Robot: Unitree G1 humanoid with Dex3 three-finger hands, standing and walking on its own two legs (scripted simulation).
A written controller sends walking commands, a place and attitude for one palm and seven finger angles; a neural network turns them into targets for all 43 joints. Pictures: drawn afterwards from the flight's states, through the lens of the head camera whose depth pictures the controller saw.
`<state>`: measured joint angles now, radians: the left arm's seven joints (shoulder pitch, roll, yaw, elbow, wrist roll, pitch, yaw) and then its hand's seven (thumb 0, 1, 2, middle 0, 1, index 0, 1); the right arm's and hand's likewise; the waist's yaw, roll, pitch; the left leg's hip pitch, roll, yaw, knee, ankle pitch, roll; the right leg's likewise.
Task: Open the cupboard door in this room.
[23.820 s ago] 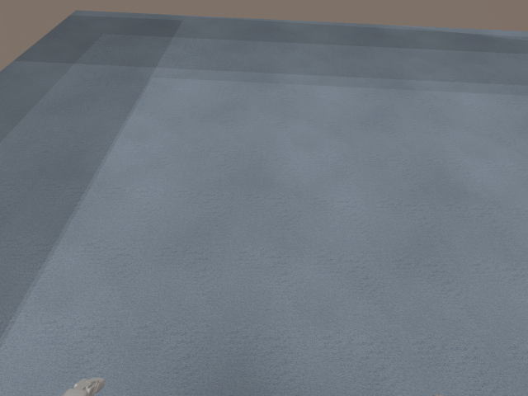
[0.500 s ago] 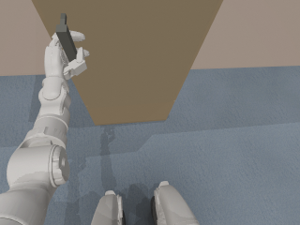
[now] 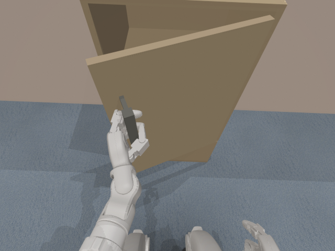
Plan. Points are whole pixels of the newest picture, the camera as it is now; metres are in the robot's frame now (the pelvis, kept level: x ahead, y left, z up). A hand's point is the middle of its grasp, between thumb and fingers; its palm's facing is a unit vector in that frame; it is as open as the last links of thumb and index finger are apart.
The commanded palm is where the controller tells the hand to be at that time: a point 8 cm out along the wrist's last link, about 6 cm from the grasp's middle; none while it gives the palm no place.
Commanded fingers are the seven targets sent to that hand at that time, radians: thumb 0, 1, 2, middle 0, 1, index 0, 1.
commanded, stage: pull the door open along its arc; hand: left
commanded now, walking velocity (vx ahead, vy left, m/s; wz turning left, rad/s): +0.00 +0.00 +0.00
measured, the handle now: (129, 123) +0.41 +0.11 +0.04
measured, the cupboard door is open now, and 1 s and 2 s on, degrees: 25 40 42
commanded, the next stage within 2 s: open thumb and fingers to let go in 0.34 s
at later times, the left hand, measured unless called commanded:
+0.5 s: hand (173, 175) +0.28 +0.00 +0.04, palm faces +0.28 -0.96 -0.05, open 5.9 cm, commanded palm +0.24 +0.05 +0.03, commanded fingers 0.00 0.62 0.78 -0.38 -1.32 -0.38 -1.32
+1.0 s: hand (166, 174) +0.28 +0.01 +0.03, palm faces +0.34 -0.94 -0.03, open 13.1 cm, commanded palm +0.24 +0.05 +0.03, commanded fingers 0.00 -0.50 0.30 -0.24 -0.85 -0.24 -0.85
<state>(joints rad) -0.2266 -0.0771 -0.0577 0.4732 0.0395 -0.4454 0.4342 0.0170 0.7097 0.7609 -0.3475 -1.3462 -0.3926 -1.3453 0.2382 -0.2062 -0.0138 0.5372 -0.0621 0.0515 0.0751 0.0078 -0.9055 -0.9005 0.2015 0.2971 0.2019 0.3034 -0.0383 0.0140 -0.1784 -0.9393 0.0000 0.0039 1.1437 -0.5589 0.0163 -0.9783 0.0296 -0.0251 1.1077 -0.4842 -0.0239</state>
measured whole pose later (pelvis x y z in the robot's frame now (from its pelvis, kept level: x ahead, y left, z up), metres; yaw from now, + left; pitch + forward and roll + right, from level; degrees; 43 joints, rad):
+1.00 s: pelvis -0.02 -0.05 +0.00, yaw +4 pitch +17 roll +2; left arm 0.03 -0.10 -0.25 0.27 0.08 -0.35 0.58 0.00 -0.34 0.37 -0.30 -1.17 -0.31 -1.17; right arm 0.19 -0.19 -0.01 0.60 -0.07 -0.09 0.02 0.01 -0.90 -0.90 0.20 0.30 0.20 0.30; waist -0.02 0.03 -0.17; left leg -0.91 -0.01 -0.07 1.13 -0.51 -0.05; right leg -0.95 0.01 -0.10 1.15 -0.49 -0.10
